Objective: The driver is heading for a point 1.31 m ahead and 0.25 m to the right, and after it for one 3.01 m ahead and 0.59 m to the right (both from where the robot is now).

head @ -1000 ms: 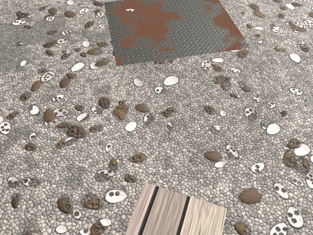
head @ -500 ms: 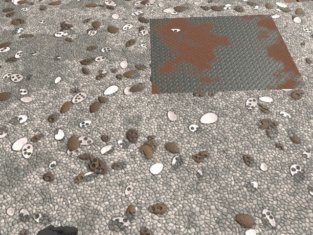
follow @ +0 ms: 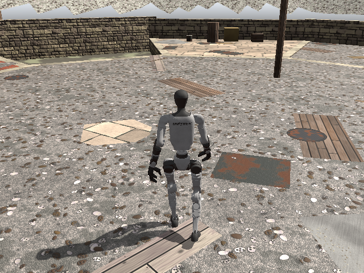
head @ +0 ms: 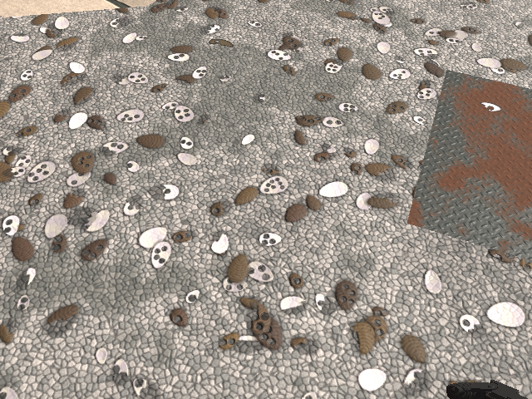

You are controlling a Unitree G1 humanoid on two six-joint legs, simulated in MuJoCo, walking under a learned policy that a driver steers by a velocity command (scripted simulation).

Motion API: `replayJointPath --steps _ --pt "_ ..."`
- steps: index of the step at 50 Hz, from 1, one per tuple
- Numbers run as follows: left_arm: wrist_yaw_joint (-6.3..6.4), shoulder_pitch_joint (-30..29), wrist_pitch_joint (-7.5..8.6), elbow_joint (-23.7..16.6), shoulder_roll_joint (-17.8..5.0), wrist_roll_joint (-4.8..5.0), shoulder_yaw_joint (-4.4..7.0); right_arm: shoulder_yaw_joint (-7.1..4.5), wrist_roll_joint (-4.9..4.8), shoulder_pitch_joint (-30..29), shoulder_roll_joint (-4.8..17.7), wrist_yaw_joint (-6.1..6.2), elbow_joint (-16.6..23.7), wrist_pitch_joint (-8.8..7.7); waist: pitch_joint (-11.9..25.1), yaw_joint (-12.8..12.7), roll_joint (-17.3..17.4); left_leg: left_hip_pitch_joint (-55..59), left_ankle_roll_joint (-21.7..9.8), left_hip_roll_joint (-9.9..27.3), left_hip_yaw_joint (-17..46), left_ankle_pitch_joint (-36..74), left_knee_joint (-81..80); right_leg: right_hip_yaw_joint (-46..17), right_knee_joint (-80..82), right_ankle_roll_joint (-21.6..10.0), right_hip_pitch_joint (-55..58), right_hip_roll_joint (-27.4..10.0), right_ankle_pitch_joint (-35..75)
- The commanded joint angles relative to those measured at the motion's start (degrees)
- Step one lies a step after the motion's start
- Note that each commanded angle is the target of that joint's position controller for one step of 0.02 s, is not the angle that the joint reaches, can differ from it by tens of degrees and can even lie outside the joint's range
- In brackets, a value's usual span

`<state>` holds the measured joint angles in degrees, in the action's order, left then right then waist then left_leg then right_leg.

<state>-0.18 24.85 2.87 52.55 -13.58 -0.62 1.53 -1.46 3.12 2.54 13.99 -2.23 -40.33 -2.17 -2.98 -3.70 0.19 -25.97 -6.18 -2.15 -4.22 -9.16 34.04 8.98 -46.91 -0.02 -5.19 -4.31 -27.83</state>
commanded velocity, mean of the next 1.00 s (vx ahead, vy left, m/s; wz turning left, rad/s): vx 0.50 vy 0.00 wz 0.05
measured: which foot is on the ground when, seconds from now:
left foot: down 0.00-0.52, up 0.54-1.00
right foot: up 0.00-0.48, down 0.50-1.00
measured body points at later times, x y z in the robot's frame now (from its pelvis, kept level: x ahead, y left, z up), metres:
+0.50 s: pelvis +0.27 -0.02 +0.00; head +0.30 -0.03 +0.45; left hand +0.47 +0.21 -0.09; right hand +0.21 -0.28 -0.14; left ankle +0.09 +0.07 -0.72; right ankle +0.39 -0.11 -0.72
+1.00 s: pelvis +0.53 -0.02 +0.01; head +0.56 -0.01 +0.46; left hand +0.46 +0.23 -0.13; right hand +0.73 -0.24 -0.09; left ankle +0.67 +0.08 -0.71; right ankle +0.39 -0.11 -0.72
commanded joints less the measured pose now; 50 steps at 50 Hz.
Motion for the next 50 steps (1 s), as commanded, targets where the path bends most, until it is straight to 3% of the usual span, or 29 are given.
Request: replayJointPath --steps 1,2,3,4,5,8,12,19,22,23,24,25,26,27,28,29,30,31,32,35,41,45,48,50 --pt "-0.14 -5.2 1.09 -7.7 -8.7 0.46 2.06 -4.61 -2.12 19.7 13.9 2.2 -3.3 0.19 13.7 9.5 4.1 40.2 -12.7 22.7 31.7 9.1 -14.7 -10.0 -29.7 -2.6 -35.8 0.8 3.1" --pt "-0.3 -6.0 1.62 -7.5 -7.1 0.61 1.46 -3.54 -2.12 16.9 10.1 2.11 -3.7 -0.23 7.9 7.4 2.5 31.6 -10.4 19.7 25.4 13.9 -16.4 -10.0 -24.9 -2.8 -33.8 -0.8 6.5" --pt "-0.42 -5.6 1.27 -6.5 -6.6 0.01 1.55 -2.71 -2.08 14.7 7.6 1.95 -4.0 -0.7 4.4 5.1 1.5 25.7 -7.6 16.4 20.2 18.1 -17.9 -10.1 -20.8 -2.7 -30.5 -2.1 8.0" --pt "-0.63 -2.8 0.19 -5.6 -5.9 -0.81 1.46 -2.27 -2.46 12.9 6.3 1.96 -4.2 -0.97 4.5 2.9 2.8 22.0 -6.0 14.6 17.4 15.0 -20.3 -9.8 -18.3 -2.2 -26.5 -2.5 9.3" --pt "-0.9 -1.3 -0.69 -4.7 -5.4 -1.27 1.38 -1.99 -2.4 12.8 5.6 1.78 -4.3 -1.47 4.5 2.2 3.8 19.2 -6.6 14.0 16.2 16.4 -21.8 -9.6 -17.6 -1.8 -23.9 -2.4 9.6" --pt "-1.71 -4.9 -1.47 -5.5 -4.4 -1.52 1.52 -2.39 -2.8 14.9 7.0 1.73 -6.3 -2.56 1.8 1.9 3.1 17.8 -7.5 12.8 13.4 14.5 -25.7 -8.4 -13.4 -0.7 -26.8 -2.5 13.8" --pt "-1.93 -14.5 -1.37 -8.3 -4.0 -1.41 1.36 -2.36 -2.87 18.7 7.0 1.63 -8.5 -2.71 -1.3 4.1 2.5 20.2 -6.9 11.9 11.1 13.3 -27.9 -7.8 -3.0 0.5 -32.4 -3.2 22.5" --pt "-2.02 -25.7 -0.77 -12.0 -3.9 -1.03 0.79 -2.23 -2.22 24.7 7.9 2.28 -12.4 -2.7 -3.1 7.0 3.0 28.7 -5.2 13.6 9.2 20.9 -25.4 -5.9 11.0 -1.8 -31.5 0.0 26.3" --pt "-1.66 -23.7 -0.21 -11.9 -4.8 -1.04 1.16 -2.36 -1.89 23.5 9.1 2.86 -13.2 -2.55 -2.1 5.0 3.5 31.6 -3.8 14.6 8.2 33.9 -20.1 -4.7 14.7 -4.5 -25.2 2.6 20.4" --pt "-1.21 -19.5 0.04 -10.7 -5.5 -1.07 1.59 -2.47 -1.75 22.7 9.7 2.95 -13.4 -2.51 0.3 3.1 4.0 31.7 -3.0 14.1 7.4 42.4 -14.9 -3.9 15.8 -5.5 -19.3 4.7 18.2" --pt "-0.65 -11.3 0.52 -7.9 -6.4 -1.33 2.19 -2.46 -1.84 21.8 9.9 2.92 -13.6 -2.28 4.7 -0.7 2.7 30.2 -2.0 12.2 5.5 46.0 -4.9 -2.9 19.5 -6.9 -9.2 6.5 19.3" --pt "0.07 -1.0 1.1 -5.0 -9.3 -2.41 3.23 -1.98 -2.19 21.7 8.8 2.9 -12.9 -2.38 11.2 -4.6 0.5 21.2 -0.9 9.8 3.9 35.3 8.7 -8.6 20.0 -9.3 6.0 1.1 18.8" --pt "0.51 5.3 1.13 -4.3 -16.7 -3.53 5.21 -0.59 -4.45 27.4 2.9 2.3 -11.0 -2.58 19.9 -3.4 -12.4 1.1 2.2 0.5 -0.2 5.4 32.2 -35.7 23.3 -16.5 23.6 -16.8 11.7" --pt "-0.17 2.7 0.55 -4.1 -15.0 -1.28 4.84 -1.73 -2.86 26.5 6.7 2.53 -11.8 -2.52 20.1 -2.4 -10.3 -6.3 1.4 -3.1 7.3 -20.1 40.0 -48.9 30.5 -18.0 21.8 -19.7 14.3" --pt "-0.35 -3.7 0.36 -4.7 -12.1 -0.13 4.12 -2.18 -2.29 22.1 7.4 2.47 -10.9 -2.32 10.4 0.3 -5.6 -9.3 0.9 1.1 9.3 -15.7 41.4 -39.1 30.7 -16.5 13.4 -17.3 11.4" --pt "-0.6 -7.8 0.58 -5.2 -8.1 -0.12 3.1 -1.84 -2.21 19.4 6.5 2.1 -10.4 -2.59 5.2 1.5 -2.4 -8.7 0.8 3.5 8.6 -11.5 38.0 -32.4 33.0 -15.0 5.7 -14.8 13.8" --pt "-0.57 -9.7 0.9 -4.9 -6.3 -0.27 2.51 -1.74 -2.14 18.6 5.4 1.86 -10.4 -2.28 2.6 3.0 -2.7 -6.9 0.9 5.4 7.9 -9.4 34.4 -27.1 35.0 -12.9 1.0 -11.8 15.9" --pt "-0.45 -10.4 1.16 -4.2 -4.7 -0.05 1.99 -1.6 -1.32 19.3 4.8 1.56 -10.7 -1.48 1.2 4.6 -3.6 -4.1 1.5 6.5 7.4 -7.9 31.9 -22.8 36.8 -11.0 -3.1 -9.2 18.3" --pt "-0.39 -9.8 1.59 -3.6 -5.0 -0.15 1.97 -1.41 -0.94 20.6 4.0 1.15 -11.3 -0.76 1.8 5.2 -5.3 -1.9 2.2 6.5 6.6 -7.3 31.1 -21.0 37.5 -11.4 -4.8 -8.9 21.7" --pt "-0.51 -6.5 2.71 -1.4 -6.4 0.18 2.43 -1.27 -0.96 16.7 3.3 0.55 -10.2 0.08 0.6 5.5 -3.6 -5.3 3.9 7.9 5.0 -3.4 27.5 -17.1 40.1 -12.5 -4.7 -7.7 25.7" --pt "-0.5 -1.3 2.72 1.6 -6.2 0.35 2.19 -0.46 -1.47 2.7 2.1 0.19 -6.0 -0.08 -2.1 2.4 -3.4 -9.4 5.9 8.2 1.8 7.7 9.3 -11.8 41.5 -11.4 -0.7 -5.3 30.9" --pt "-0.05 2.1 2.54 3.5 -6.6 -0.07 2.16 -0.24 -1.63 -3.0 2.4 0.39 -4.3 -0.33 -2.5 0.7 -3.8 -8.2 4.8 6.5 0.6 8.9 1.7 -11.1 39.5 -11.1 4.9 -6.9 36.1" --pt "0.56 2.0 2.16 4.4 -7.4 -0.51 2.37 -0.66 -1.54 -3.4 3.5 0.65 -3.6 -0.8 -2.6 1.6 -4.1 -6.4 2.6 5.4 0.7 4.0 -1.6 -11.4 36.0 -10.4 9.7 -9.1 42.8" --pt "0.79 0.6 1.88 4.7 -8.0 -0.67 2.47 -1.43 -1.36 2.5 4.6 1.21 -5.2 -1.51 0.2 4.7 -4.1 3.1 0.9 2.6 0.1 -0.4 -4.6 -11.6 27.4 -9.2 9.5 -8.6 55.5"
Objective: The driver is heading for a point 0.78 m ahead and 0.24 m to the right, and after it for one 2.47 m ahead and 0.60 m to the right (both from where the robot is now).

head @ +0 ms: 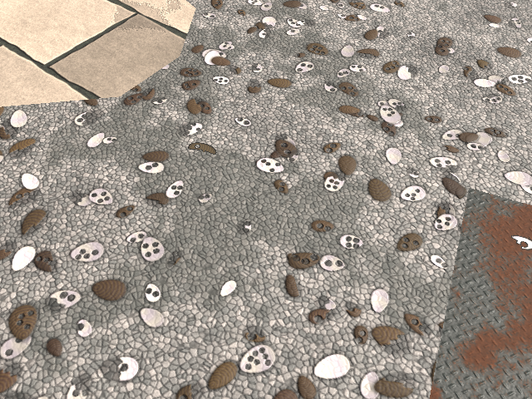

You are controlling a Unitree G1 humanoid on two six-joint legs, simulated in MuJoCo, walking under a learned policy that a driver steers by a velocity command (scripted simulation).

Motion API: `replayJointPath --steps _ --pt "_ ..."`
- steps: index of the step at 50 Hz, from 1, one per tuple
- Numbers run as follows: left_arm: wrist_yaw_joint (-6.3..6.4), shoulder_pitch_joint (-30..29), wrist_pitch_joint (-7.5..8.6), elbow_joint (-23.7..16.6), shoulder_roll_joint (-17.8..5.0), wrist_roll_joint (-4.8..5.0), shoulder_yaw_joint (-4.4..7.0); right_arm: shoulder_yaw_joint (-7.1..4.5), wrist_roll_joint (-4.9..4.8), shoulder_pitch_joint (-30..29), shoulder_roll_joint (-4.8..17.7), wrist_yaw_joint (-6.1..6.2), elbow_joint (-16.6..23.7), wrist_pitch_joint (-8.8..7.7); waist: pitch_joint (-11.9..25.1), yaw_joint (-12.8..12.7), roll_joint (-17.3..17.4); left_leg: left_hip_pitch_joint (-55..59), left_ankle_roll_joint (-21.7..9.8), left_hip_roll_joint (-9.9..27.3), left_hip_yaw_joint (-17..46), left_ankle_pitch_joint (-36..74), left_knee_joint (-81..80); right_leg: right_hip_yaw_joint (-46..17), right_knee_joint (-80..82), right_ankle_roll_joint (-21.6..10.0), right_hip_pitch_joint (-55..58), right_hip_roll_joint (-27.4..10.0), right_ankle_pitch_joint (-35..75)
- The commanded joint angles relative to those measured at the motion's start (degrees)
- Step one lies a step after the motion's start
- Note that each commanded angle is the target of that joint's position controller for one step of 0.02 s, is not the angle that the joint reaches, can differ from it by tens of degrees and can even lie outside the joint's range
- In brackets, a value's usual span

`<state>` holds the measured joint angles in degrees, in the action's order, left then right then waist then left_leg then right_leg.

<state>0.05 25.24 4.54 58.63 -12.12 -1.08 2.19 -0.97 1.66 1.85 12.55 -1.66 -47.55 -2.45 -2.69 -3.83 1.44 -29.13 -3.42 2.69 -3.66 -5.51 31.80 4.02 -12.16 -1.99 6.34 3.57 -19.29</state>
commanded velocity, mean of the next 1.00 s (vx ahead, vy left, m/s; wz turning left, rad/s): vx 0.50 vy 0.00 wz -0.45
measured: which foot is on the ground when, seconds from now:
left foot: up 0.00-0.02, down 0.04-0.60, up 0.62-1.00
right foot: down 0.00-0.04, up 0.06-0.56, down 0.58-1.00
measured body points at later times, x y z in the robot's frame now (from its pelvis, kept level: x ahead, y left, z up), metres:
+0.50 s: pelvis +0.25 +0.01 +0.00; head +0.29 +0.00 +0.45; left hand +0.47 +0.19 -0.12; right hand +0.16 -0.22 -0.14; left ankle +0.14 +0.10 -0.73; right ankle +0.38 -0.13 -0.70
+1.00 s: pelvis +0.50 -0.10 +0.01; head +0.53 -0.13 +0.46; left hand +0.62 +0.16 -0.12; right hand +0.56 -0.40 -0.10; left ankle +0.73 -0.04 -0.68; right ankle +0.39 -0.10 -0.73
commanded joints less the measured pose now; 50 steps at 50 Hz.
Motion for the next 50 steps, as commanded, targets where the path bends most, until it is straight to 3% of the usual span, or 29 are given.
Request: replayJointPath --steps 1,2,3,4,5,6,8,10,11,13,18,23,26,28,29,30,31,32,33,34,35,36,37,40,44,50 --pt "0.44 -0.8 0.0 -1.5 -9.3 -0.04 1.66 -2.63 0.51 12.4 7.1 1.16 -1.0 -1.93 4.7 8.8 -3.3 17.8 -3.1 -3.4 -0.9 -2.2 -6.4 -5.0 -17.7 -6.2 -4.9 -13.9 48.3" --pt "0.25 -1.3 0.16 -3.2 -7.6 0.51 1.0 -3.87 1.86 23.1 11.2 1.98 -3.4 -2.61 12.2 12.5 1.2 33.5 -5.7 5.8 8.6 -5.6 -7.2 -3.1 -33.1 -5.0 -15.3 -10.8 34.5" --pt "-0.1 6.2 0.09 -4.4 -0.4 2.8 -0.54 -5.6 2.4 26.7 17.7 2.14 -3.8 -2.31 20.1 9.8 15.0 50.1 -12.7 23.2 34.6 -11.2 -12.5 0.8 -54.0 -2.3 -36.4 -0.6 -4.2" --pt "0.52 2.9 -0.5 -3.1 -7.9 1.1 1.39 -5.06 0.39 23.1 14.2 1.86 -3.1 -1.5 17.8 9.7 6.1 44.4 -12.0 22.3 38.5 -15.4 -16.3 -6.3 -59.8 -3.3 -40.7 -2.0 -9.3" --pt "0.28 -1.4 -0.5 -4.2 -8.1 0.95 1.84 -3.94 0.02 16.8 10.4 1.77 -2.2 -1.52 9.0 7.4 3.0 36.1 -10.0 19.8 28.9 -15.0 -17.6 -7.5 -59.5 -3.8 -41.8 -5.0 -4.2" --pt "-0.04 -3.5 -0.45 -4.5 -6.6 1.05 1.6 -3.14 0.03 13.6 7.3 1.57 -1.9 -1.95 4.8 6.2 1.5 29.6 -8.3 17.4 22.2 -10.3 -20.0 -7.4 -56.9 -3.7 -40.4 -7.1 -0.2" --pt "-0.72 -3.2 -1.88 -4.0 -5.1 -0.25 1.74 -2.42 -0.34 12.5 4.8 2.04 -2.9 -2.74 1.5 3.8 3.4 22.7 -4.8 13.4 12.6 -3.7 -22.3 -6.9 -53.5 -2.9 -36.6 -8.9 2.8" --pt "-1.45 -3.3 -3.22 -4.0 -3.5 -0.39 1.73 -2.36 -0.67 14.2 4.5 2.2 -3.8 -3.71 1.5 2.8 2.3 21.7 -3.8 12.0 7.8 1.6 -23.2 -6.4 -53.4 -2.3 -36.0 -8.8 4.9" --pt "-1.74 -4.4 -3.65 -4.8 -2.9 -0.46 1.71 -2.67 -0.98 14.9 5.9 2.21 -4.1 -4.17 1.2 2.3 3.4 21.5 -4.5 12.9 6.3 3.7 -23.7 -5.9 -52.8 -1.9 -37.5 -9.2 6.1" --pt "-2.09 -8.6 -4.13 -6.2 -3.0 -0.61 1.77 -2.77 -1.02 16.7 5.7 2.27 -4.9 -4.51 -0.6 2.7 2.7 22.6 -4.6 12.4 2.7 5.7 -24.5 -5.3 -51.1 -1.3 -42.1 -10.0 9.9" --pt "-3.04 -18.8 -3.92 -10.1 -2.0 -0.45 1.04 -2.57 -0.7 19.5 5.3 2.63 -6.4 -4.32 -2.8 4.2 2.0 24.7 -3.9 10.4 -4.8 11.3 -24.5 -2.0 -37.0 -0.6 -44.4 -9.2 18.7" --pt "-3.62 -26.0 -3.79 -13.5 -2.2 -0.93 0.47 -2.93 -0.54 23.7 6.8 3.29 -8.2 -3.56 -3.9 6.0 2.3 32.0 -3.6 12.7 -9.1 20.6 -21.6 3.0 -26.4 -3.4 -42.2 -7.2 17.3" --pt "-3.29 -23.4 -3.84 -13.4 -3.6 -1.1 1.12 -3.42 -0.31 23.0 8.6 3.81 -8.3 -2.56 -1.4 3.8 3.9 36.2 -2.9 13.4 -11.7 42.5 -12.7 5.8 -24.5 -6.7 -36.1 -3.0 9.5" --pt "-2.66 -14.6 -3.5 -11.1 -5.4 -1.03 2.29 -3.99 -0.22 22.1 10.4 3.75 -7.9 -1.4 3.9 0.1 4.4 36.3 -2.8 13.5 -12.3 50.2 2.4 6.6 -22.3 -9.5 -26.6 1.1 4.1" --pt "-2.01 -6.3 -2.93 -8.6 -7.2 -1.45 3.4 -4.08 -0.45 21.1 10.8 3.43 -7.2 -0.95 8.3 -3.8 2.1 30.4 -1.3 12.7 -13.1 42.2 15.7 4.6 -16.9 -11.5 -14.9 2.0 6.0" --pt "-1.05 -0.1 -2.87 -7.6 -13.6 -2.24 5.47 -3.38 -1.3 21.3 7.8 2.98 -4.6 -1.13 14.1 -5.7 -5.5 13.3 1.2 9.1 -13.3 18.6 35.2 -13.3 -14.1 -16.4 1.1 -10.5 -1.6" --pt "-0.95 -3.4 -3.41 -9.0 -18.5 -0.96 6.48 -3.18 -1.4 19.8 5.3 1.9 -0.2 -1.87 16.5 -1.5 -14.8 -8.0 4.2 -4.6 -5.2 -26.7 52.8 -45.3 -5.4 -24.4 10.5 -23.5 3.6" --pt "-0.66 -3.3 -4.0 -8.8 -17.1 0.17 6.07 -3.53 -0.7 12.4 8.1 1.68 1.2 -2.47 12.3 -3.1 -4.3 -14.0 3.4 -1.0 4.9 -21.8 52.6 -40.5 -3.3 -22.5 7.9 -22.3 6.4" --pt "-0.23 -6.1 -3.91 -8.5 -14.4 0.48 5.37 -3.08 -1.37 11.6 7.0 1.45 1.7 -3.3 6.1 -0.9 -2.5 -14.2 2.9 1.6 5.2 -16.1 48.1 -33.1 -2.7 -20.4 1.0 -21.3 10.2" --pt "-0.14 -8.5 -3.43 -8.6 -11.4 0.49 4.61 -3.19 -1.21 12.9 6.9 1.73 0.6 -3.55 2.1 1.9 1.4 -10.8 2.7 3.6 5.1 -13.6 42.2 -27.3 -2.6 -17.2 -5.5 -18.0 19.9" --pt "0.08 -11.1 -3.14 -9.1 -9.7 1.1 4.06 -3.21 -0.05 13.9 6.6 1.8 0.4 -2.67 1.8 4.1 2.0 -7.3 3.3 4.3 5.2 -12.4 38.8 -23.1 -1.4 -15.2 -9.6 -14.8 21.0" --pt "0.17 -11.9 -2.53 -9.6 -9.3 1.2 3.75 -3.04 0.83 15.9 6.1 1.71 0.1 -1.55 2.6 5.3 -1.0 -3.5 4.2 4.7 5.5 -12.4 36.7 -21.7 -0.9 -15.7 -13.0 -14.1 25.0" --pt "0.09 -11.2 -1.83 -9.4 -8.9 1.38 3.53 -3.09 1.15 15.5 6.2 1.57 0.5 -0.6 2.6 5.7 -1.2 -2.6 5.0 4.7 5.3 -12.8 35.3 -20.7 -0.8 -15.8 -14.0 -13.0 28.0" --pt "0.0 -7.8 -0.9 -8.9 -11.1 1.24 3.9 -2.9 1.12 10.9 5.5 1.01 2.4 0.66 1.5 4.8 -1.6 -4.9 6.7 4.4 3.8 -8.4 28.2 -18.5 0.4 -14.6 -15.6 -10.3 28.0" --pt "-0.2 -2.6 -1.01 -8.4 -10.9 1.15 3.73 -2.6 0.77 2.4 5.7 0.66 5.4 0.88 0.3 1.5 -3.8 -10.1 7.0 3.7 3.4 0.1 17.7 -19.1 1.0 -12.1 -11.0 -9.6 27.5" --pt "0.6 3.1 -0.68 -6.5 -10.0 0.42 2.77 -1.57 0.21 -6.5 5.2 -0.22 8.6 -0.07 -0.6 -2.2 -5.1 -10.0 4.2 1.0 1.7 5.7 5.6 -18.4 -1.0 -10.3 -2.7 -11.1 35.2"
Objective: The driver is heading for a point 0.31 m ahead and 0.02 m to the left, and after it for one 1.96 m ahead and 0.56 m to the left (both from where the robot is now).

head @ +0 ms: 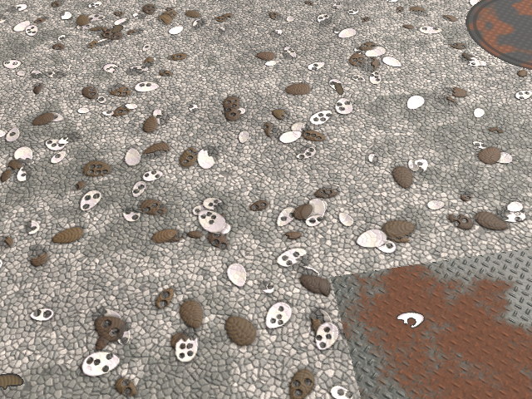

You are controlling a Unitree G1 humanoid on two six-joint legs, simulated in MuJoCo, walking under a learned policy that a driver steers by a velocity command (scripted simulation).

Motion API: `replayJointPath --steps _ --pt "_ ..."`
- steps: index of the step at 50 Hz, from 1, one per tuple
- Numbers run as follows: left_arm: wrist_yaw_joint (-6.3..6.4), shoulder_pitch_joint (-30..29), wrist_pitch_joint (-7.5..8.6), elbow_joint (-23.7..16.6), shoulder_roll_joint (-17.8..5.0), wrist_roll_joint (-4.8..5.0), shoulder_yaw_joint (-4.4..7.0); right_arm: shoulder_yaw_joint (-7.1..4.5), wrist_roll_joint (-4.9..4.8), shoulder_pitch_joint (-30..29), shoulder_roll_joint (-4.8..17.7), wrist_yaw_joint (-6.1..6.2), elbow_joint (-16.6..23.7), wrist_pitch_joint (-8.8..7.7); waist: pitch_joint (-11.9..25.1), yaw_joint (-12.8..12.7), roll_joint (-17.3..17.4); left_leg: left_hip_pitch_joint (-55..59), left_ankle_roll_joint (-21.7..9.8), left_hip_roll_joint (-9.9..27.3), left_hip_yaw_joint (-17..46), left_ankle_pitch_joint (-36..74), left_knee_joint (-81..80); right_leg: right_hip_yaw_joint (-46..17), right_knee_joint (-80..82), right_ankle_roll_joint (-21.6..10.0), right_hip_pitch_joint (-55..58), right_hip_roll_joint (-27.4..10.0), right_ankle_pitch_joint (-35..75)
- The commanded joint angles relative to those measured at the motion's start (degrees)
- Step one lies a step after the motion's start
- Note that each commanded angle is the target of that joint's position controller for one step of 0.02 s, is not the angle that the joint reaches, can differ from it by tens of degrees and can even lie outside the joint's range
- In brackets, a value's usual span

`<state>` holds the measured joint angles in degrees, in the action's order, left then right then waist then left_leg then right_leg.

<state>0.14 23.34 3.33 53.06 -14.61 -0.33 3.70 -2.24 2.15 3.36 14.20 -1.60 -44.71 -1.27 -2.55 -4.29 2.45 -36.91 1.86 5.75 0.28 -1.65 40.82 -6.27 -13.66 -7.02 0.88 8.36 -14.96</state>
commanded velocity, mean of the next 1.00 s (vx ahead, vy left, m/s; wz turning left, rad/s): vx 0.17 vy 0.00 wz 0.31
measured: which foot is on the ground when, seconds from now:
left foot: up 0.00-0.12, down 0.14-0.66, up 0.68-1.00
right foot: down 0.00-0.16, up 0.18-0.64, down 0.66-1.00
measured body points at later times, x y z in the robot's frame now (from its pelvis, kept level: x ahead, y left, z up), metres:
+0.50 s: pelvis +0.20 +0.05 +0.00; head +0.23 +0.06 +0.45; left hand +0.32 +0.31 -0.13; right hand +0.25 -0.23 -0.13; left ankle +0.22 +0.12 -0.74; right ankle +0.29 -0.10 -0.69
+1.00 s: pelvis +0.22 +0.01 +0.00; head +0.26 +0.01 +0.45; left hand +0.20 +0.30 -0.11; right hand +0.44 -0.20 -0.13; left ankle +0.15 +0.12 -0.69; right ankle +0.27 -0.07 -0.74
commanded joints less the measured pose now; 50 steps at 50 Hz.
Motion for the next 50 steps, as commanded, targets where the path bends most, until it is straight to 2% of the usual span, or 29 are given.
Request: replayJointPath --steps 1,3,4,5,6,7,8,9,10,11,13,16,18,24,26,29,31,32,33,34,35,36,37,38,39,40,43,45,50 --pt "0.7 5.4 0.56 -0.8 -7.7 -0.52 1.19 -0.25 -0.37 -8.9 3.8 -0.33 6.3 -1.48 -1.1 -1.8 -6.2 -1.5 -1.8 -2.6 -2.4 1.2 -5.1 -8.3 0.1 -5.1 4.0 -16.5 32.3" --pt "1.1 4.1 0.71 -0.7 -8.8 -0.78 1.24 -0.45 -0.52 -7.2 4.8 -0.27 6.4 -1.91 -1.4 0.1 -6.9 3.1 -3.8 -3.7 -2.3 -1.7 -8.5 -8.4 -1.6 -4.0 4.6 -17.9 37.0" --pt "1.21 2.6 0.88 -0.9 -9.3 -0.78 1.27 -0.78 -0.58 -3.6 5.5 0.0 5.5 -2.12 -0.5 2.1 -7.1 8.6 -4.9 -5.1 -2.6 -3.9 -10.1 -7.5 -4.0 -2.9 3.8 -17.7 43.5" --pt "1.17 1.8 1.03 -0.8 -10.0 -0.93 1.37 -1.36 -0.71 1.7 6.7 0.52 3.8 -2.35 2.0 4.3 -7.4 15.5 -6.0 -7.2 -3.3 -6.5 -10.8 -6.7 -9.3 -2.1 3.5 -17.1 51.5" --pt "0.96 0.7 1.08 -0.6 -10.2 -0.9 1.33 -1.86 -0.62 10.3 7.4 1.23 1.0 -2.9 5.9 8.5 -5.7 24.7 -7.4 -8.0 -4.1 -3.3 -14.9 -3.9 -19.5 -0.8 2.8 -14.6 54.9" --pt "0.88 0.9 1.44 -1.5 -8.5 -0.4 0.78 -2.45 0.49 19.0 9.6 2.03 -0.9 -3.59 11.8 11.6 -3.4 38.4 -9.7 -0.4 3.1 0.9 -14.5 -2.3 -32.9 0.4 -5.5 -12.1 42.6" --pt "0.77 9.9 1.28 -1.5 -2.7 2.39 -0.28 -4.27 1.39 23.7 16.6 2.07 -1.6 -3.47 20.9 9.1 10.9 55.3 -20.5 17.4 29.1 16.1 -14.2 3.1 -57.4 4.2 -23.1 -1.4 4.5" --pt "1.11 9.2 1.2 -0.6 -6.9 0.19 0.42 -3.67 -1.26 21.5 13.0 1.22 -2.3 -2.61 20.3 7.6 6.0 51.5 -22.3 18.3 38.0 26.9 -19.4 0.2 -63.0 3.9 -28.2 0.0 -14.9" --pt "1.1 4.5 0.87 -1.4 -6.4 -0.99 0.4 -2.69 -2.44 14.5 9.6 0.91 -1.4 -2.52 11.0 4.8 1.6 42.7 -21.3 15.9 28.3 27.3 -19.3 0.1 -63.4 4.3 -30.2 -4.5 -10.9" --pt "0.86 0.3 0.96 -2.2 -5.8 -1.6 0.03 -1.54 -2.3 11.2 5.6 0.6 -1.1 -2.74 6.6 4.7 -1.4 37.1 -19.7 12.5 21.6 32.2 -20.2 1.2 -60.1 4.7 -30.7 -6.6 -8.4" --pt "0.34 -2.8 -0.16 -3.7 -5.4 -2.25 0.02 -0.84 -2.5 11.0 4.3 0.82 -2.4 -2.95 3.3 3.3 0.8 30.0 -16.4 6.8 13.8 36.8 -22.7 2.6 -54.0 5.7 -28.4 -8.9 -6.4" --pt "0.13 -2.0 -1.77 -4.4 -3.7 -1.71 -0.51 -1.83 -2.01 11.8 8.0 0.87 -3.2 -2.87 6.2 1.4 1.6 26.9 -16.6 4.7 10.7 42.3 -22.4 4.2 -49.5 7.9 -25.4 -8.2 -5.3" --pt "0.44 -4.3 -2.41 -5.4 -3.6 -1.45 -0.71 -2.23 -1.76 12.3 9.2 1.01 -3.1 -2.23 6.9 1.6 1.6 25.7 -16.6 3.8 10.4 39.9 -22.5 4.9 -45.2 8.9 -26.1 -8.2 -3.9" --pt "1.22 -13.8 -4.1 -8.6 -4.4 -0.92 -0.97 -3.18 -1.48 15.2 10.0 1.49 -2.5 0.32 5.9 4.6 3.3 24.3 -14.5 2.5 16.3 15.6 -23.0 4.1 -36.5 9.5 -27.1 -8.2 -0.1" --pt "1.57 -15.8 -4.16 -9.4 -4.6 -0.62 -1.06 -3.6 -1.2 15.6 10.4 1.64 -2.1 1.12 4.8 5.4 4.0 24.8 -14.6 2.5 19.1 10.5 -22.3 3.5 -33.6 9.4 -27.1 -7.6 -2.0" --pt "2.21 -16.2 -3.57 -10.2 -4.7 0.11 -1.27 -4.17 -0.84 15.2 10.8 1.82 -1.4 2.2 4.1 5.9 5.0 26.2 -14.4 2.7 23.5 11.9 -19.5 2.9 -27.6 8.7 -24.8 -6.3 -6.2" --pt "2.62 -13.2 -2.83 -9.9 -4.8 0.59 -1.34 -4.39 -1.11 13.0 10.9 1.9 -0.5 2.77 4.2 4.3 5.3 26.1 -12.6 1.8 26.0 13.3 -17.3 2.7 -18.6 7.8 -19.5 -5.6 -5.5" --pt "2.87 -10.5 -2.26 -9.4 -4.9 0.41 -1.29 -4.36 -1.7 11.0 10.6 1.99 0.1 3.04 4.1 2.5 4.7 24.0 -10.3 0.0 26.0 9.9 -15.4 2.6 -9.5 7.1 -14.2 -6.1 -0.5" --pt "3.37 -8.9 -1.69 -9.3 -7.4 -0.33 -0.71 -3.85 -2.2 10.7 8.7 2.09 1.1 3.02 4.8 2.6 0.8 19.8 -7.3 -3.0 23.9 1.2 -11.1 -2.0 -2.9 5.8 -8.1 -11.8 2.7" --pt "3.87 -11.9 -1.8 -10.8 -12.8 -1.12 0.16 -2.55 -2.95 14.6 3.3 2.0 2.2 2.88 6.1 6.2 -13.5 11.8 -3.6 -10.9 12.8 -20.9 0.7 -16.6 0.0 0.8 -2.1 -26.9 14.4" --pt "3.24 -12.1 -2.61 -11.0 -13.4 -0.82 0.56 -3.79 -1.69 15.8 8.2 2.67 1.6 3.37 6.2 5.6 -14.5 8.1 -2.7 -14.7 4.4 -35.9 12.2 -21.8 -2.1 -6.7 -6.1 -32.8 27.9" --pt "2.82 -11.4 -2.86 -11.4 -10.2 -0.49 -0.17 -4.41 -0.71 16.1 10.3 2.7 0.8 3.67 5.7 6.1 -9.2 8.6 -2.3 -11.5 4.9 -34.4 19.7 -18.6 -3.1 -8.5 -7.2 -31.8 31.9" --pt "2.66 -13.7 -2.88 -11.9 -7.2 -0.3 -0.93 -4.66 -0.63 15.3 10.1 2.4 -0.1 4.04 3.5 6.8 -6.3 8.6 -1.6 -10.0 5.1 -30.5 22.8 -12.1 -3.6 -7.0 -8.9 -27.8 31.1" --pt "2.67 -15.8 -3.06 -12.6 -6.3 -0.58 -1.25 -4.7 -0.81 15.2 9.6 2.02 -0.4 4.56 2.7 7.6 -7.0 8.4 -0.8 -9.4 4.5 -27.4 24.1 -6.7 -3.8 -4.5 -9.3 -24.1 29.2" --pt "2.91 -16.1 -3.06 -12.9 -6.7 -0.81 -1.16 -4.59 -0.81 14.8 9.3 1.37 -0.2 5.01 2.9 7.4 -10.1 7.6 0.0 -9.3 3.7 -25.2 25.2 -3.5 -4.3 -3.4 -8.2 -22.0 31.1" --pt "2.89 -15.2 -3.06 -12.9 -7.1 -1.05 -1.03 -4.39 -1.09 14.4 9.0 0.81 -0.1 5.28 3.5 6.7 -11.2 7.3 0.9 -9.5 3.0 -24.0 25.5 -1.1 -5.0 -3.2 -7.1 -20.8 33.8" --pt "2.64 -11.5 -3.0 -12.1 -8.0 -1.09 -0.4 -3.9 -1.68 10.7 8.4 -0.07 1.6 5.77 4.7 4.5 -11.0 6.2 2.1 -9.0 1.9 -23.0 22.0 0.6 -5.6 -4.3 -3.0 -22.0 33.6" --pt "2.37 -9.5 -2.91 -11.3 -8.7 -1.12 -0.04 -3.4 -1.58 8.8 7.6 -0.2 2.4 6.05 4.9 3.3 -11.4 7.5 1.9 -8.6 2.0 -23.9 17.7 0.1 -5.7 -5.3 -2.5 -23.1 32.0" --pt "0.92 -10.5 -2.98 -10.6 -10.2 -1.38 0.52 -2.03 -1.99 7.5 6.1 0.23 2.8 6.03 5.4 3.0 -13.3 17.9 -0.6 -8.4 -0.9 -25.4 3.3 1.5 -7.0 -5.3 -7.0 -23.5 29.4"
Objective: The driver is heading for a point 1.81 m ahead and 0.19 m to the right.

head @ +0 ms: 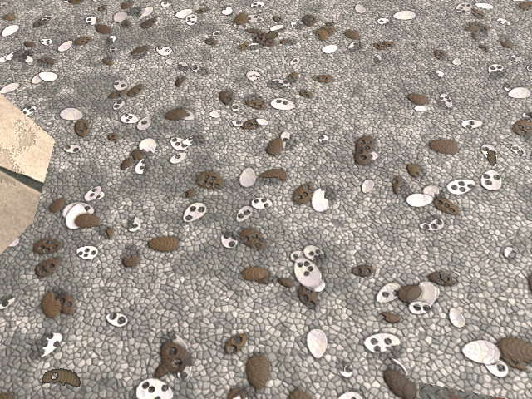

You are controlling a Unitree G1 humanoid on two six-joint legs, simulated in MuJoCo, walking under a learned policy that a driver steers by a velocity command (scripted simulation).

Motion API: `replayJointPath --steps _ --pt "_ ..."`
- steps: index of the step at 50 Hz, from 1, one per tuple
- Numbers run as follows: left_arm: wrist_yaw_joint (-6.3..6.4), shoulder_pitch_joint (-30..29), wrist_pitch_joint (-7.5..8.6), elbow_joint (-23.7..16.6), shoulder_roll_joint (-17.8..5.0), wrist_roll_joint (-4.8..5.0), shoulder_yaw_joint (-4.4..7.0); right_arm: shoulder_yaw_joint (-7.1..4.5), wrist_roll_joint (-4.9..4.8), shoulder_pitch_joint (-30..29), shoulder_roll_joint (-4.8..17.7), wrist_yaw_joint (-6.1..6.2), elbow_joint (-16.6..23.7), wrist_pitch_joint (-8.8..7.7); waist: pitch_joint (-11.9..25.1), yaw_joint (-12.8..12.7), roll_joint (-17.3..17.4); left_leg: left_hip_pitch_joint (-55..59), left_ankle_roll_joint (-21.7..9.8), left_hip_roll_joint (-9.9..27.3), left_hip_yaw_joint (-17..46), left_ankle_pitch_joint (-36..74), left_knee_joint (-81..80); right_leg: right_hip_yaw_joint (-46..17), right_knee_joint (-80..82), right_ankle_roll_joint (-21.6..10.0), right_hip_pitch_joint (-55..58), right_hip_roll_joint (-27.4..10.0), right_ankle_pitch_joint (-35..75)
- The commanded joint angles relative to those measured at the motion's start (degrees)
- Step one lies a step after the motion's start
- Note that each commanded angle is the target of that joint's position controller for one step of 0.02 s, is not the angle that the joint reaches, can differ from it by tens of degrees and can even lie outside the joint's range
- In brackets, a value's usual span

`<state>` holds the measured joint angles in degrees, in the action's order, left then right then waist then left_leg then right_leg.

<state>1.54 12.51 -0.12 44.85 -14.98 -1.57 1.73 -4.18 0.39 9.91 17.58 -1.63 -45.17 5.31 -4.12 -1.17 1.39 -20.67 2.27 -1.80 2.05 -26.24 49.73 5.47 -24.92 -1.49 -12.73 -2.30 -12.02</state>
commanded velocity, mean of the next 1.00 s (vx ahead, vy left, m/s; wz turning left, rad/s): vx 0.00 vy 0.00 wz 0.08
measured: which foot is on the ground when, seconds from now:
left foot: up 0.00-0.08, down 0.10-1.00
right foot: down 0.00-0.10, up 0.12-0.42, down 0.44-1.00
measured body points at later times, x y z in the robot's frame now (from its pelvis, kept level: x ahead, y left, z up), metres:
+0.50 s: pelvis -0.03 +0.02 +0.00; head -0.02 +0.02 +0.45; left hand +0.00 +0.29 -0.14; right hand +0.09 -0.22 -0.14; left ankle -0.02 +0.12 -0.74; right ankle -0.04 -0.10 -0.74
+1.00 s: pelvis -0.04 +0.00 +0.00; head -0.03 +0.00 +0.45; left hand -0.03 +0.24 -0.15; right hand -0.03 -0.24 -0.16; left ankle -0.02 +0.12 -0.74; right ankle -0.04 -0.10 -0.74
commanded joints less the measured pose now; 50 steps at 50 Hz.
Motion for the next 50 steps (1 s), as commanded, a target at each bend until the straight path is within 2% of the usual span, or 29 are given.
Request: replayJointPath --steps 1,3,4,5,6,7,8,9,10,11,12,14,16,19,21,22,23,24,25,27,31,38,50 --pt "-0.73 0.4 0.26 -2.0 -10.2 -0.15 2.6 0.04 -0.34 1.0 2.8 0.44 3.2 -0.68 7.1 -0.2 -12.7 3.1 -1.5 -1.0 -3.4 -0.6 -8.3 -10.5 3.6 -10.8 6.3 -12.9 26.6" --pt "-1.02 -0.1 -0.37 -1.4 -10.8 0.28 2.79 0.45 -0.31 2.7 2.2 0.73 2.4 -1.22 7.1 1.2 -11.9 8.1 -2.8 -1.2 -4.7 4.9 -18.6 -10.0 1.2 -9.6 5.0 -12.3 25.5" --pt "-1.06 -0.5 -0.76 -1.0 -10.6 0.72 2.74 0.7 0.04 4.4 2.0 0.94 1.6 -1.82 6.8 2.6 -10.5 13.2 -3.6 -1.0 -4.9 12.9 -28.6 -9.0 -0.8 -7.4 2.2 -11.4 22.7" --pt "-1.14 1.6 -0.83 -0.5 -9.3 0.7 2.43 0.64 0.86 4.1 3.9 1.31 1.6 -2.64 7.2 2.1 -6.0 19.1 -4.4 2.6 0.9 17.4 -34.7 -7.6 -3.5 -3.7 -2.7 -9.7 14.8" --pt "-1.61 4.2 -0.93 -1.8 -4.1 -0.04 1.14 0.46 1.71 4.4 7.8 1.71 2.5 -3.42 9.2 0.4 8.9 25.5 -6.6 18.4 18.6 25.8 -37.3 -2.7 -14.3 0.4 -11.3 -4.3 -8.3" --pt "-0.49 0.2 -2.11 -2.3 -3.9 0.89 0.82 0.03 0.95 2.1 9.9 2.07 2.3 -3.87 5.1 2.2 13.8 11.4 -14.1 22.9 19.8 35.0 -35.4 -4.3 -16.7 1.1 -8.9 0.3 -20.8" --pt "-0.27 0.1 -2.9 -1.4 -6.7 1.18 1.48 0.93 0.93 0.0 6.3 1.91 2.4 -4.27 2.8 1.2 7.5 10.2 -15.0 20.0 16.9 33.0 -36.1 -6.7 -20.4 1.2 -7.9 -0.4 -18.9" --pt "-0.51 0.5 -3.1 -0.3 -6.4 1.36 1.67 1.84 0.77 -2.6 4.0 2.02 2.3 -4.5 1.3 0.0 6.8 9.2 -13.7 16.9 13.4 30.7 -36.4 -7.3 -21.0 1.2 -7.9 -0.1 -15.8" --pt "-0.68 1.9 -2.98 1.1 -6.5 1.29 1.8 2.23 1.07 -4.1 3.3 2.28 2.2 -4.47 1.1 -0.9 6.8 9.8 -12.1 14.0 10.6 31.4 -36.2 -7.0 -20.8 1.5 -7.5 0.2 -13.3" --pt "-0.78 2.5 -2.99 1.9 -6.9 0.68 2.09 2.24 0.68 -3.4 3.7 2.76 1.7 -4.73 1.5 -0.6 7.8 11.4 -11.9 13.1 9.3 35.5 -35.3 -6.5 -21.4 1.8 -7.6 0.5 -11.9" --pt "-0.84 3.8 -2.87 3.0 -6.3 0.35 1.94 2.43 0.49 -2.6 3.4 2.87 1.1 -4.87 3.1 -0.6 7.2 13.3 -12.0 12.4 8.0 39.2 -34.1 -6.4 -21.5 2.2 -6.9 0.8 -11.7" --pt "-0.74 3.6 -2.78 4.0 -5.0 0.63 1.56 2.79 0.25 -1.2 2.9 2.97 -0.2 -5.1 4.3 0.0 5.6 14.8 -12.3 12.5 7.5 40.4 -33.0 -6.5 -19.0 2.9 -5.4 0.9 -11.9" --pt "-0.37 2.2 -2.75 4.5 -3.9 0.93 1.12 2.88 0.43 -0.9 3.0 3.13 -1.4 -5.11 3.8 0.9 6.0 14.6 -12.4 12.2 8.0 36.8 -32.6 -6.2 -13.9 3.0 -3.8 1.2 -11.8" --pt "0.3 2.9 -2.54 6.2 -3.8 1.28 0.91 2.83 0.53 -0.9 3.4 3.31 -3.0 -4.94 3.7 1.0 6.1 14.0 -12.3 12.2 10.1 32.4 -31.7 -5.6 -4.7 2.5 -0.1 1.9 -8.6" --pt "0.64 5.0 -1.76 8.2 -3.5 0.84 0.5 2.82 0.0 -1.5 3.2 3.32 -3.9 -4.97 4.3 -0.6 3.5 10.5 -9.3 11.0 10.1 27.9 -30.9 -7.0 6.7 1.8 8.1 0.3 5.3" --pt "0.75 5.3 -1.08 8.6 -5.1 0.21 0.59 3.05 -0.03 -0.4 2.3 3.17 -4.3 -5.26 5.3 0.2 1.5 7.9 -7.3 9.6 9.8 24.2 -30.7 -10.8 6.9 1.3 12.1 -3.2 9.8" --pt "0.52 3.4 -0.68 9.0 -7.6 0.48 0.95 2.78 -0.15 2.2 2.1 2.84 -5.1 -5.31 3.6 3.2 -2.7 7.7 -6.5 6.0 7.2 20.0 -32.4 -12.5 4.4 0.0 9.7 -5.0 13.3" --pt "-0.06 1.5 -0.47 9.6 -5.9 1.17 0.7 3.07 0.03 1.8 1.3 2.88 -6.5 -5.12 2.6 2.4 -5.6 11.7 -6.0 4.7 5.5 18.0 -33.4 -12.3 5.0 -0.7 4.3 -4.5 8.7" --pt "-0.38 1.9 -0.18 10.0 -3.8 0.98 0.11 2.74 0.02 0.8 2.5 3.04 -7.5 -4.96 1.3 1.3 -4.0 12.5 -6.0 5.0 5.8 17.9 -32.3 -11.8 6.6 -0.2 2.9 -3.7 5.4" --pt "-0.03 2.3 0.07 11.5 -3.9 0.78 -0.03 2.56 0.06 0.6 2.5 2.96 -8.5 -4.92 1.3 1.3 -5.2 13.4 -6.0 5.4 5.7 19.6 -31.6 -11.6 7.8 0.0 2.7 -3.1 4.5" --pt "0.29 2.6 0.28 13.4 -3.5 0.99 -0.3 2.85 0.04 1.9 1.5 3.02 -11.4 -5.14 1.4 1.2 -3.2 12.0 -5.3 5.3 5.5 18.5 -32.6 -11.7 8.2 -0.5 3.9 -3.2 3.0" --pt "0.4 3.1 0.31 16.0 -2.7 1.01 -0.76 3.44 0.13 4.3 0.4 3.27 -15.4 -5.09 0.5 1.2 -1.7 10.8 -4.5 5.3 5.1 17.2 -33.0 -12.1 8.9 -1.2 2.9 -3.1 0.2" --pt "0.51 4.9 0.53 18.8 -0.6 1.11 -1.5 4.23 0.16 7.9 -1.4 3.69 -19.3 -5.26 0.2 1.4 -1.8 10.3 -4.1 5.7 4.6 17.8 -32.0 -11.9 8.8 -1.5 1.7 -2.5 0.5"
Velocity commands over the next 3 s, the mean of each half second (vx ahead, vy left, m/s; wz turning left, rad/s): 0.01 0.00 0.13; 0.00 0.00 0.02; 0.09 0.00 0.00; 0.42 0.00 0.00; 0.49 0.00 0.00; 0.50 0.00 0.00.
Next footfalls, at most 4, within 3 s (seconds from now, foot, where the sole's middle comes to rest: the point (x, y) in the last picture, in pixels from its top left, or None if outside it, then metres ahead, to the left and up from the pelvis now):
0.10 left None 0.02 0.12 -0.78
0.44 right None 0.00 -0.10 -0.78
1.98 right None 0.40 -0.03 -0.78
2.54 left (244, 305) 0.71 0.14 -0.78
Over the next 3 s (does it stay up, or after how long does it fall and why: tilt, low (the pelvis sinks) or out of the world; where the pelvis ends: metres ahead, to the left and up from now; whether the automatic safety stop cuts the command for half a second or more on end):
stays up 0.79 0.07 -0.01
